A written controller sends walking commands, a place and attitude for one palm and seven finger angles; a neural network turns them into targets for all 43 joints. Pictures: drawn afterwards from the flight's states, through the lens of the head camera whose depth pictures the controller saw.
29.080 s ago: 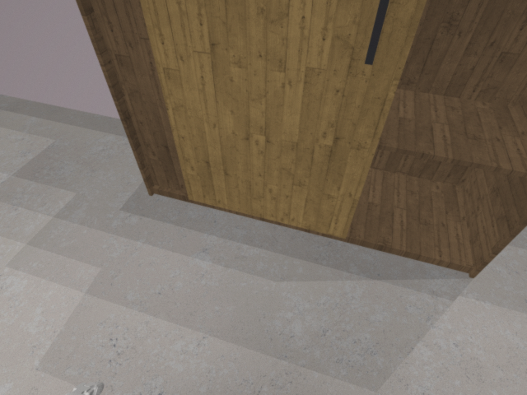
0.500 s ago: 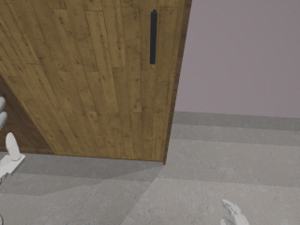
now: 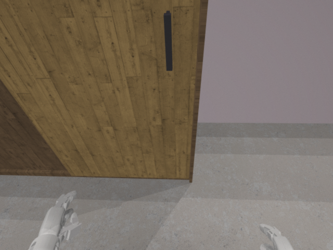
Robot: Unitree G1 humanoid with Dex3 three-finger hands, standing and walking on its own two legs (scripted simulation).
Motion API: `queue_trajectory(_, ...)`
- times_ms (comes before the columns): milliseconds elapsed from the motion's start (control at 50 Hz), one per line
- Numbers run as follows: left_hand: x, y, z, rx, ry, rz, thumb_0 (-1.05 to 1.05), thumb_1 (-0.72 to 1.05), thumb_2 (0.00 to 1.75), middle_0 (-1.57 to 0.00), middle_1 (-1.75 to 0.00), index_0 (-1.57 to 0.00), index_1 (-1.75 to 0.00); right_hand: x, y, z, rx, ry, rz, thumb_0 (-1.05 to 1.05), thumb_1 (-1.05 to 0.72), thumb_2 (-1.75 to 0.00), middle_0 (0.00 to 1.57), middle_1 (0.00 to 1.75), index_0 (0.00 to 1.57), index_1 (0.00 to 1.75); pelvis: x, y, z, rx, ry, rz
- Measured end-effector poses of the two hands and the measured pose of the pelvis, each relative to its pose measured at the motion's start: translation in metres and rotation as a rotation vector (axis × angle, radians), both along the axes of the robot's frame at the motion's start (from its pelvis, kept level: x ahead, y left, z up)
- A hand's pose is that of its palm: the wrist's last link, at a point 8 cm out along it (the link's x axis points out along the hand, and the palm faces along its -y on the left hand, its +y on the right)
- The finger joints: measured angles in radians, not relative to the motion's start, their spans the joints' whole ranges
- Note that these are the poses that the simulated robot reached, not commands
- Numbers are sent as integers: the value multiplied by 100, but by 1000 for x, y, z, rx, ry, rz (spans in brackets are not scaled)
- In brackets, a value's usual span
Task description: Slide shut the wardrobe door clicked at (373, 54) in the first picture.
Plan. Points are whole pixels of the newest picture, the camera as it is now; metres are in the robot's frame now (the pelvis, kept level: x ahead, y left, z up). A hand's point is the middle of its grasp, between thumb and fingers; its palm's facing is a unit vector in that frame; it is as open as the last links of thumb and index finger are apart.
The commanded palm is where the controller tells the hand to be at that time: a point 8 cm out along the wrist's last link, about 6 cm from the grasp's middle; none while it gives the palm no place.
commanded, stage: let the arm hang, fingers relaxed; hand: left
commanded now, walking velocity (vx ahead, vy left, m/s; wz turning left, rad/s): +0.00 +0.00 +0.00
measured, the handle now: (168, 41) +0.68 +0.03 +0.20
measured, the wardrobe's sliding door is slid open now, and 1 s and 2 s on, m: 0.00 0.00 0.00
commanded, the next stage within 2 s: look to check the result in 0.94 s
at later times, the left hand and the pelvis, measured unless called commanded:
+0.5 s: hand out of the picture -0.04 +0.19 -0.16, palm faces -0.03 -0.97 -0.24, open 7.3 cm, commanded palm none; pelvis -0.01 +0.00 +0.02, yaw +0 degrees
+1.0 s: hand out of the picture +0.04 +0.17 -0.16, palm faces -0.04 -0.98 -0.20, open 7.4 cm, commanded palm none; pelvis +0.01 -0.01 +0.02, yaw -1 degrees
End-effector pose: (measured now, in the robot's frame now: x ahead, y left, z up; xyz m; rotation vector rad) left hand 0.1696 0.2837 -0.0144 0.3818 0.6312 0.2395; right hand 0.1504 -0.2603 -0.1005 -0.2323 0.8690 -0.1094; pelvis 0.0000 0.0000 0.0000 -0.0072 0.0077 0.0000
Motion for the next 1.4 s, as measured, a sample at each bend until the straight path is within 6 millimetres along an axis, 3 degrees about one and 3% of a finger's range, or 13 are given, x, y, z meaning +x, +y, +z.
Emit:
queue_trajectory(60,-47,-37,-73,-139,315,3,0,90,90,-20,-30,-19,-30,-34,-1,-8,-9,113,-25,1,-91,-90,20,30,20,30,-4,-3,1,5,-10,-1)
queue_trajectory(120,-102,-74,-115,-263,538,20,0,92,90,-20,-30,-19,-30,-76,0,-12,-24,257,-54,0,-91,-90,20,30,20,30,-7,-7,4,1,-15,0)
queue_trajectory(200,-150,-66,-126,-276,664,104,-2,101,89,-21,-30,-20,-30,-130,2,-15,-33,457,-80,0,-91,-90,20,30,20,30,-11,-12,9,-12,-12,13)
queue_trajectory(260,-180,-60,-124,-265,754,134,-2,99,89,-21,-30,-20,-30,-161,6,-18,-22,559,-108,1,-91,-90,20,30,20,30,-11,-11,12,-17,-10,15)
queue_trajectory(380,-214,-49,-113,-227,865,172,0,94,90,-21,-30,-20,-30,-187,19,-25,24,630,-148,1,-91,-90,20,30,20,30,-11,-7,14,-15,-10,4)
queue_trajectory(480,-209,-48,-109,-213,863,171,0,92,90,-20,-30,-20,-30,-184,31,-31,62,611,-154,0,-91,-90,20,30,20,30,-9,-5,15,-10,-12,-6)
queue_trajectory(600,-180,-58,-111,-225,789,138,0,91,90,-20,-30,-19,-30,-163,40,-35,92,552,-147,0,-91,-90,20,30,20,30,-6,-5,16,-4,-14,-13)
queue_trajectory(700,-153,-69,-113,-244,722,106,0,91,90,-20,-30,-19,-30,-149,34,-33,77,519,-149,1,-92,-90,20,30,20,30,-2,-5,16,-1,-18,-15)
queue_trajectory(820,-137,-68,-113,-238,695,93,1,92,90,-20,-30,-20,-30,-138,26,-29,63,494,-153,0,-92,-90,20,30,20,30,2,-9,17,0,-20,-16)
queue_trajectory(1400,-139,-74,-114,-251,759,107,0,90,90,-20,-30,-19,-30,-126,27,-27,63,528,-164,0,-91,-90,20,30,20,30,23,-10,20,1,-24,-25)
